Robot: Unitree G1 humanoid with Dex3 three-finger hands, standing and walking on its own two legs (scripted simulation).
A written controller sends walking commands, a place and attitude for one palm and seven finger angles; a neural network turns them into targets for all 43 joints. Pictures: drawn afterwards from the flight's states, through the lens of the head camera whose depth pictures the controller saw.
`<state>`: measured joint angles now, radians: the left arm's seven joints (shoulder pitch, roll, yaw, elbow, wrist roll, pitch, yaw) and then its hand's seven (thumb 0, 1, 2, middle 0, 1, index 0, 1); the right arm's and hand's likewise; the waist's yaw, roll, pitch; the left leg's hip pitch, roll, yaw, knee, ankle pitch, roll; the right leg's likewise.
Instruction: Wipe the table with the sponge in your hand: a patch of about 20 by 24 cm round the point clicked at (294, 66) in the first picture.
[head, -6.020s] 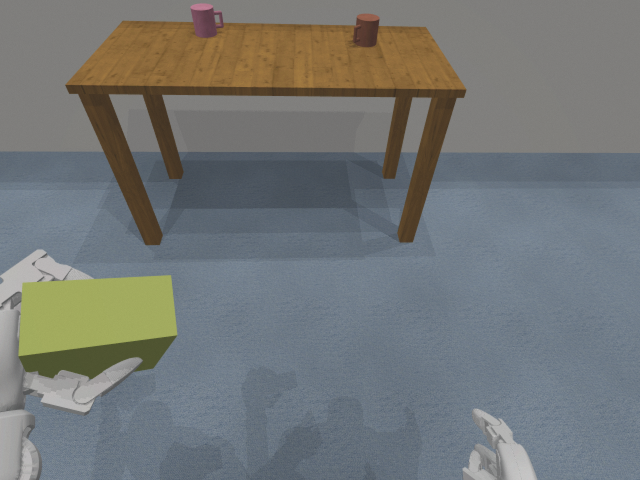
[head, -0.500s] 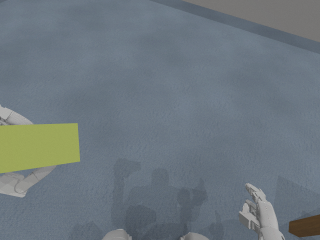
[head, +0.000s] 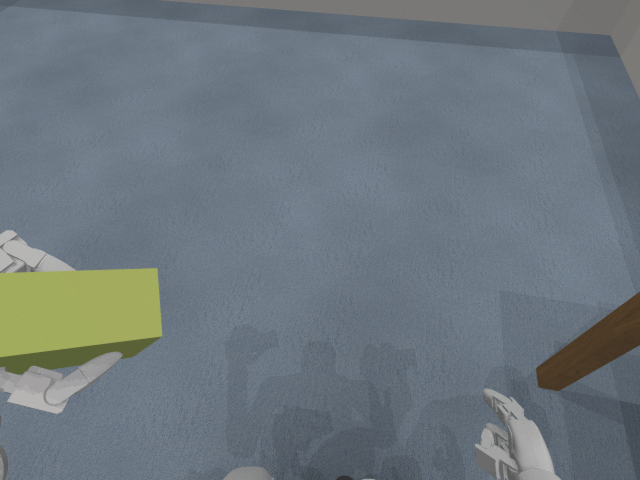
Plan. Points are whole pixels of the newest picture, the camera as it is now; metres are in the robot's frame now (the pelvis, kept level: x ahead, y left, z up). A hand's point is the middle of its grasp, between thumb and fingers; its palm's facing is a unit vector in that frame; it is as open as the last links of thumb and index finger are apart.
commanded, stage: turn to face it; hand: left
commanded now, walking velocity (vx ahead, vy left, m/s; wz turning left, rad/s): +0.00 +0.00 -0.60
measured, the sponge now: (98, 322) +0.23 +0.21 +0.16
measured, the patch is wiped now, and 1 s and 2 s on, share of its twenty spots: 0.00 0.00 0.00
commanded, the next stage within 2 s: none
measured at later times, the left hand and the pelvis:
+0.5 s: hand (192, 338) +0.22 +0.12 +0.16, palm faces +0.12 -0.87 -0.48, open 9.8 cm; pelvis -0.08 -0.03 -0.02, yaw -17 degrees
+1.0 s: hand (258, 404) +0.17 +0.06 +0.16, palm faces -0.10 -0.89 -0.44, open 9.7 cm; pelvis -0.15 -0.03 -0.01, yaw -35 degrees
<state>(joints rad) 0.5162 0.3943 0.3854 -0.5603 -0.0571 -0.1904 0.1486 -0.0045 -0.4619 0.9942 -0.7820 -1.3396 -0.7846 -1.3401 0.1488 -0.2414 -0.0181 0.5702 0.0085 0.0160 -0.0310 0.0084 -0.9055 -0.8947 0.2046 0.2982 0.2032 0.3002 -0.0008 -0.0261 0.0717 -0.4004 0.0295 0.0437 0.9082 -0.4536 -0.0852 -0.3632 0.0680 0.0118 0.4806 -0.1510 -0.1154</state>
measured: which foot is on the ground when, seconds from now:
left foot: up 0.00-0.16, down 0.18-0.44, up 0.46-0.82, down 0.84-1.00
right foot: down 0.00-0.20, up 0.22-0.40, down 0.42-0.86, up 0.88-1.00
